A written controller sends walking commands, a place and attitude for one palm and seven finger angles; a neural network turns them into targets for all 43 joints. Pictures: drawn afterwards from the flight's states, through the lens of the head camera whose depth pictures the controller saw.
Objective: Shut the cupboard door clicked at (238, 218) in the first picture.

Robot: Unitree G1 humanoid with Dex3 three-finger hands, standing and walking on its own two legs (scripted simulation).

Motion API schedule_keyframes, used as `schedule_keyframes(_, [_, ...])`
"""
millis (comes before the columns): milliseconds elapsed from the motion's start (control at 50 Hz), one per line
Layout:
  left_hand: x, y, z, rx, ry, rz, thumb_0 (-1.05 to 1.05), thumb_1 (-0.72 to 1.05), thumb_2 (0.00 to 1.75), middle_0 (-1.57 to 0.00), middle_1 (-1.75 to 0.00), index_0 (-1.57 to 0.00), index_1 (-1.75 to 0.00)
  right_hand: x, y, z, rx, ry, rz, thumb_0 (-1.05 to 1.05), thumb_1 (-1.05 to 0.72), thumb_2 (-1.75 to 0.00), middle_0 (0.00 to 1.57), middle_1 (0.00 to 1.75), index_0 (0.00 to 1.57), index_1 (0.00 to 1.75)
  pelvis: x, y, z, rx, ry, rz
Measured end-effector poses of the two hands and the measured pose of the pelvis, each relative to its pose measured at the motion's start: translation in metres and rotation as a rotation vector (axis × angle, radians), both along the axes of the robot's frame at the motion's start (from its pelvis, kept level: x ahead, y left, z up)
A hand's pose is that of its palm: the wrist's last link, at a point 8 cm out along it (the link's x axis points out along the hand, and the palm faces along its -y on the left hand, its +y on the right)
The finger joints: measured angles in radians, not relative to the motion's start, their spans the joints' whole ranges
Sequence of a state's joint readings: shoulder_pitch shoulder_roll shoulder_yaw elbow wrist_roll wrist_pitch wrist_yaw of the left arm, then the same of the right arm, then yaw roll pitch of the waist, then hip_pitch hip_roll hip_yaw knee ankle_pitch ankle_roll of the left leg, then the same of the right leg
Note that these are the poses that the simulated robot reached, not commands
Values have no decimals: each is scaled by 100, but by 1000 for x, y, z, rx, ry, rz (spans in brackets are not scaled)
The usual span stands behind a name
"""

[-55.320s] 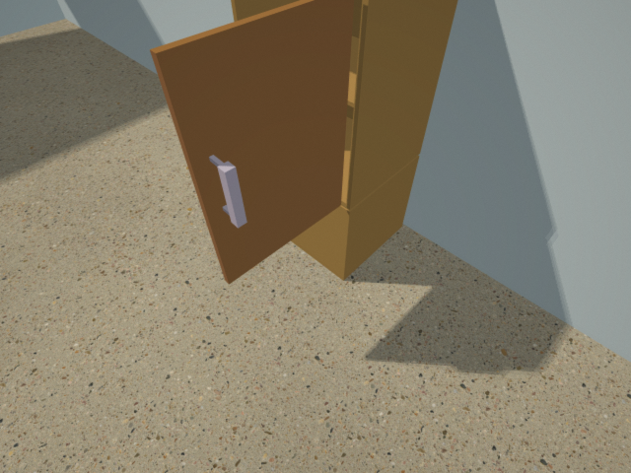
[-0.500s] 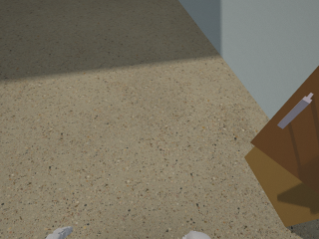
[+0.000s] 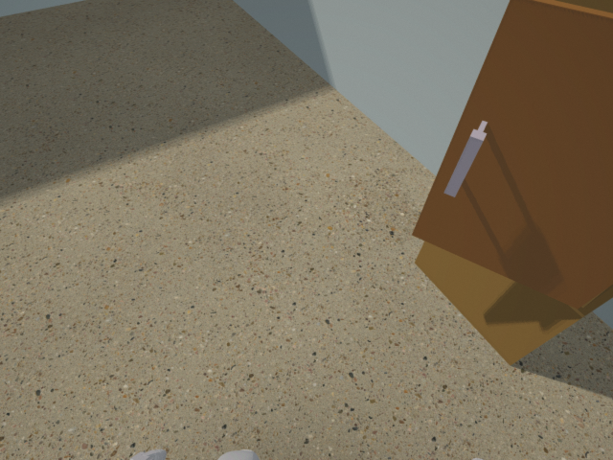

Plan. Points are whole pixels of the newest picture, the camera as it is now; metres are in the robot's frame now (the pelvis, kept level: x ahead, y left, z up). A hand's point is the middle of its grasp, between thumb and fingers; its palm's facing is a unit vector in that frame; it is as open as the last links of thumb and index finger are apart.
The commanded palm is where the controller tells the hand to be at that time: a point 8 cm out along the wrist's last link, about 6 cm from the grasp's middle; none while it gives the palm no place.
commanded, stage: turn to face it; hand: left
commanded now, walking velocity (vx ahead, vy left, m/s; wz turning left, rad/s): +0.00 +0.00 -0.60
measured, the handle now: (466, 159) +0.66 -0.28 -0.02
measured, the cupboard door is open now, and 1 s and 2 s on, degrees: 27 27 27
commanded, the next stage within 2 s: take the last steps up to it in 0.76 s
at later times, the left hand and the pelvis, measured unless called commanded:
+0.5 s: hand (210, 447) +0.15 +0.15 -0.15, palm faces -0.28 -0.91 -0.29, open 7.4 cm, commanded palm none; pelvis +0.00 -0.02 -0.01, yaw -17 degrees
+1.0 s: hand (224, 431) +0.18 +0.14 -0.17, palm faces -0.42 -0.89 -0.18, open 7.4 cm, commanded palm none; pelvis +0.03 -0.01 +0.01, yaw -27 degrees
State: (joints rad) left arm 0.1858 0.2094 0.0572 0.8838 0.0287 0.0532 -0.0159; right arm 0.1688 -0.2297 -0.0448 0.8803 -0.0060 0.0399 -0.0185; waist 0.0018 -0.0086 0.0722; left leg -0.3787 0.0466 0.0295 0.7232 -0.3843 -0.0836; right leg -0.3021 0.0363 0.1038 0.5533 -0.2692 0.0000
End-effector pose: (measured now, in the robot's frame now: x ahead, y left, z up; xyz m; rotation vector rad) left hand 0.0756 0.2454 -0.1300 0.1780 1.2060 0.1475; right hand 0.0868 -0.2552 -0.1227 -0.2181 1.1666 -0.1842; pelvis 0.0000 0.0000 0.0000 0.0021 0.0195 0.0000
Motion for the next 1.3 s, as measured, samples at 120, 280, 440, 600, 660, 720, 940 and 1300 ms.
schedule_keyframes(120, [11, 22, -11, -13, 38, -47, 1, 91, 89, -20, -30, -20, -30, -11, 18, 11, -30, -43, -32, 1, -91, -90, 20, 30, 20, 30, 0, 15, -1, -15, -7, -86])
schedule_keyframes(280, [43, 19, 5, 4, 30, -152, 1, 91, 89, -20, -30, -20, -30, -55, 13, 13, -18, 12, -144, 1, -91, -90, 21, 30, 20, 30, -1, 12, 8, -40, -9, -187])
schedule_keyframes(440, [84, -31, 9, 64, -45, -304, 1, 91, 90, -20, -30, -20, -30, -113, -25, -27, 37, 77, -302, 1, -91, -90, 21, 30, 20, 30, -4, -17, -11, -7, -7, -280])
schedule_keyframes(600, [79, -66, 18, 56, -11, -361, 1, 91, 89, -20, -30, -20, -30, -126, -40, -16, 42, 98, -378, 1, -91, -90, 20, 30, 19, 30, -2, -27, 4, 12, 0, -338])
schedule_keyframes(660, [79, -72, 14, 34, 8, -376, 1, 90, 89, -20, -30, -20, -30, -122, -38, -9, 38, 83, -391, 1, -91, -90, 20, 30, 19, 30, 2, -28, 6, 12, 5, -355])
schedule_keyframes(720, [81, -74, 7, 11, 20, -380, 1, 90, 89, -20, -30, -20, -30, -116, -33, -5, 28, 73, -402, 1, -91, -90, 20, 30, 19, 30, 8, -25, 6, 6, 7, -373])
schedule_keyframes(940, [108, -57, -13, -22, 83, -412, 1, 91, 89, -20, -30, -20, -30, -109, 7, 7, -2, 59, -434, 1, -91, -90, 20, 30, 20, 30, 29, -9, 4, -21, 8, -445])
schedule_keyframes(1300, [183, -175, 6, -5, -62, -611, 1, 91, 89, -20, -30, -20, -30, -223, -20, -24, 125, 308, -677, 1, -91, -90, 20, 30, 20, 30, 46, -89, -5, -24, -13, -543])
